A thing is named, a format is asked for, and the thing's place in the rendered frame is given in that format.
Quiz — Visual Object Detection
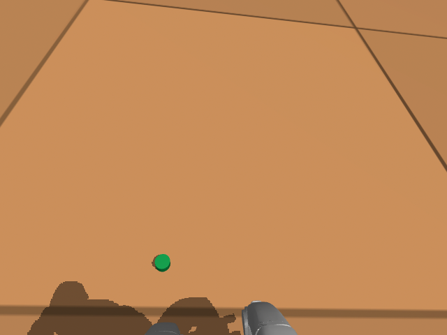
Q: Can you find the tin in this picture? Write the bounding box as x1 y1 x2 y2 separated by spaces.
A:
155 254 170 271

